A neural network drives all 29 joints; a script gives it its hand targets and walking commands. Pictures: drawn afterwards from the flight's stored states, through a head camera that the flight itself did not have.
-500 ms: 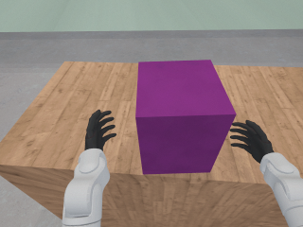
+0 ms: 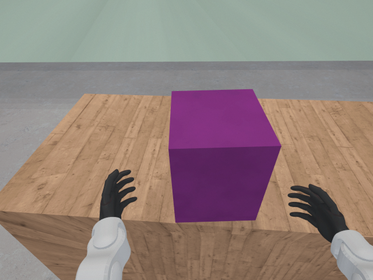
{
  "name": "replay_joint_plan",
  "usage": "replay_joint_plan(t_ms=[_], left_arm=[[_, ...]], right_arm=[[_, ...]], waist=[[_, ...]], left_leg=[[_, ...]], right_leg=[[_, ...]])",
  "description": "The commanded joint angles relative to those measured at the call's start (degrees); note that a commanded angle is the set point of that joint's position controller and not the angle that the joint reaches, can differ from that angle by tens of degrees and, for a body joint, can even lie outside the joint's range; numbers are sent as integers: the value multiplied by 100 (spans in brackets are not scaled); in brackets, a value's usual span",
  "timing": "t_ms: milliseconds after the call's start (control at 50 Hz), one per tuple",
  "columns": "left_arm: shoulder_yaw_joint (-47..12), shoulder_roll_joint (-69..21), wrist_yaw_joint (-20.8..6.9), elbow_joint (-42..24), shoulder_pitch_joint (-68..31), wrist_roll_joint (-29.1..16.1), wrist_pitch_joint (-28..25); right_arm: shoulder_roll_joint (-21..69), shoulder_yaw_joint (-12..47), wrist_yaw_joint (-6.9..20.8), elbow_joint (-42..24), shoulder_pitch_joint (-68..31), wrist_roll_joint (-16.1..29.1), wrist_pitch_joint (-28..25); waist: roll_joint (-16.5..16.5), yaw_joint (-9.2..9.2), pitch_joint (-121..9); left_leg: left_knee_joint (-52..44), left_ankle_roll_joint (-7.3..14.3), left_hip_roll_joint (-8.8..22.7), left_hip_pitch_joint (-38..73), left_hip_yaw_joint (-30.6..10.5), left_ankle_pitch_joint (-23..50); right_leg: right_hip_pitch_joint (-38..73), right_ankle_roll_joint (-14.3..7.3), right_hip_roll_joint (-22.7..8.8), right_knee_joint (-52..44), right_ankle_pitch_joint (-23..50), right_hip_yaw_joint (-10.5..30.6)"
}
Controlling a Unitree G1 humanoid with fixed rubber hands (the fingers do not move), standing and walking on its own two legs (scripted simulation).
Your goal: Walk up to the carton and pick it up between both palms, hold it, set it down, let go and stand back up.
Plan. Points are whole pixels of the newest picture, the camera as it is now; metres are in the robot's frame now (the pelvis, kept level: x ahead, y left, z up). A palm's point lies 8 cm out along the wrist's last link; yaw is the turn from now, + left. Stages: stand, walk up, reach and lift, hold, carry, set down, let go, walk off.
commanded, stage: set down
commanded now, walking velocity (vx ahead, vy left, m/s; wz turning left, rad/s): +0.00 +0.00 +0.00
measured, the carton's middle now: (213, 156) +0.41 -0.01 +0.08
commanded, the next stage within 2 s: none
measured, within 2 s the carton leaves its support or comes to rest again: neither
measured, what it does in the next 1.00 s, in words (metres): stands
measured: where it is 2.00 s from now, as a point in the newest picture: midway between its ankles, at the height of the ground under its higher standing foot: outside the picture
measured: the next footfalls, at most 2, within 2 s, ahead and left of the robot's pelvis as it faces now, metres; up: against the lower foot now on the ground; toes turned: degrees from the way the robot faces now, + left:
none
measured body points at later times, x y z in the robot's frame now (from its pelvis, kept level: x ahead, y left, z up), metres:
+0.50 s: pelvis +0.02 +0.00 +0.00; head +0.01 +0.01 +0.45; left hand +0.26 +0.19 +0.05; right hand +0.27 -0.24 +0.02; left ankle +0.04 +0.14 -0.75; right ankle +0.04 -0.08 -0.75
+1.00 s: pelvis +0.03 +0.00 +0.00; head +0.02 +0.01 +0.45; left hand +0.24 +0.20 +0.02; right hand +0.25 -0.23 +0.02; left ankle +0.04 +0.14 -0.75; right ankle +0.04 -0.08 -0.75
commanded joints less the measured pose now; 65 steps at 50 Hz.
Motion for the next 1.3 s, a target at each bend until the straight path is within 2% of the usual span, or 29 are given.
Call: replay_joint_plan(t_ms=[0,60,160,220,240,300,360,380,420,480,580,620,680,740,760,780,880,920,960,980,1000,1020,1040,1060,1160,1180,1220,1240,1280], left_arm=[[-720,303,-120,-480,-730,114,-90],[-667,384,-165,-442,-891,172,-80],[-433,632,-119,-787,-981,222,-122],[-610,508,-245,-76,-796,312,-2],[-443,584,-250,-221,-770,352,-35],[-496,602,-198,-696,-435,249,-171],[-572,534,-207,-859,-57,304,-371],[-626,567,-326,-37,166,326,-288],[-472,659,-452,284,474,453,-357],[-397,725,-520,-46,560,391,-673],[-476,973,-446,-406,994,316,-1364],[-533,799,-570,785,1159,482,-1349],[-543,893,-640,477,1226,376,-1598],[-557,1010,-727,870,1187,386,-1661],[-523,932,-780,1439,1191,475,-1615],[-485,1065,-731,753,1139,352,-1721],[-337,1093,-814,1368,1129,585,-1682],[-353,1172,-922,2045,911,549,-1600],[-260,1302,-976,2105,739,534,-1557],[-232,1288,-940,1667,721,517,-1567],[-284,1263,-937,1951,730,538,-1470],[-235,1316,-860,1258,601,478,-1569],[-269,1179,-958,2135,716,549,-1475],[-240,1293,-938,1810,695,530,-1492],[-44,1385,-1132,2584,612,634,-1377],[-17,1398,-1070,1960,553,565,-1445],[38,1464,-1109,2337,549,672,-1355],[20,1452,-1241,2914,482,609,-1220],[157,1522,-1294,2848,383,615,-1223]], right_arm=[[-984,-728,-53,-1335,-768,46,83],[-994,-693,-132,-1330,-642,-4,117],[-859,-695,-241,-1612,-695,29,82],[-794,-628,-270,-1173,-450,-47,213],[-712,-564,-271,-1497,-600,-56,146],[-753,-708,-269,-1793,-223,-87,87],[-677,-721,-180,-1701,124,-126,-12],[-682,-717,-212,-1221,293,-235,63],[-535,-663,-282,-1166,670,-388,10],[-518,-626,-261,-1650,671,-402,-208],[-482,-676,-236,-1633,1132,-354,-700],[-388,-554,-207,-600,1364,-510,-639],[-285,-387,-192,-839,1379,-472,-790],[-217,-359,-213,-547,1399,-557,-796],[-197,-339,-202,-149,1412,-657,-746],[-212,-412,-196,-698,1257,-563,-849],[-130,-312,-225,-214,1369,-674,-778],[72,-288,-290,46,1207,-903,-694],[192,-168,-311,-51,1125,-889,-632],[99,-258,-293,-160,1028,-812,-615],[121,-217,-280,143,1053,-798,-520],[38,-268,-266,-364,871,-735,-622],[196,-247,-284,156,1134,-942,-523],[221,-248,-287,56,1107,-934,-524],[415,-167,-383,480,1030,-1114,-401],[336,-210,-331,21,858,-925,-466],[433,-136,-381,354,824,-960,-417],[614,-102,-446,711,922,-1115,-258],[599,-41,-472,463,759,-1098,-257]], waist=[[-861,-486,45],[-1018,-560,-110],[-933,-434,-150],[-724,-561,137],[-830,-423,89],[-594,-377,-155],[-312,-522,-371],[-422,-560,4],[-605,-616,43],[-659,-483,-280],[-389,-390,-479],[-418,-496,-16],[-382,-414,-66],[-380,-446,57],[-418,-457,287],[-374,-325,-109],[-388,-291,455],[-529,-382,617],[-566,-385,696],[-369,-327,571],[-307,-334,757],[-247,-209,401],[-449,-330,858],[-348,-329,751],[-476,-339,1025],[-423,-226,707],[-280,-225,1102],[-315,-390,1412],[-455,-246,1299]], left_leg=[[-375,227,-152,998,64,-1140],[-64,181,-218,1627,-57,-927],[88,180,-295,1839,-32,-690],[-122,152,-240,1681,-43,-943],[-130,179,-249,1599,11,-848],[-390,171,-85,1258,83,-557],[-491,138,-46,1057,138,-115],[-417,164,-118,917,190,-243],[-422,159,-155,889,214,-37],[-369,163,-198,905,236,349],[-288,99,-187,1067,214,1021],[-290,93,-210,963,196,829],[-309,114,-219,998,215,794],[-318,127,-278,965,239,519],[-341,125,-253,871,213,326],[-325,119,-231,912,260,479],[-380,189,-274,846,317,212],[-367,208,-313,678,325,-240],[-325,235,-308,668,336,-349],[-413,196,-273,738,318,-280],[-456,208,-280,726,325,-432],[-433,198,-256,761,349,-217],[-455,212,-250,665,301,-459],[-403,204,-267,676,327,-304],[-428,251,-304,539,389,-470],[-450,266,-261,663,363,-356],[-472,278,-266,585,363,-530],[-478,276,-323,471,421,-810],[-458,312,-325,482,501,-735]], right_leg=[[-397,142,-832,-1133,-2327,1064],[-982,23,-952,-1202,-2426,1108],[-1046,8,-1071,-1247,-2508,1224],[-936,84,-1009,-1181,-2342,1133],[-821,102,-966,-1146,-2263,1073],[-163,218,-678,-853,-1483,811],[287,188,-481,-705,-610,656],[192,217,-544,-739,-715,747],[414,310,-552,-739,-364,752],[517,332,-495,-655,99,675],[543,263,-310,-403,1182,447],[423,211,-310,-505,1082,492],[431,253,-313,-527,1079,426],[400,269,-388,-649,711,523],[296,251,-368,-628,533,488],[455,236,-377,-628,536,486],[305,245,-360,-651,303,459],[196,288,-497,-794,-342,645],[204,323,-627,-917,-837,785],[253,280,-574,-920,-948,717],[143,257,-554,-903,-1001,661],[221,225,-463,-852,-884,559],[75,222,-524,-917,-1023,590],[156,227,-513,-863,-874,565],[140,279,-600,-936,-1200,688],[152,274,-546,-913,-1246,659],[65,270,-614,-938,-1378,679],[-6,249,-651,-1025,-1644,731],[112,279,-657,-1006,-1700,725]])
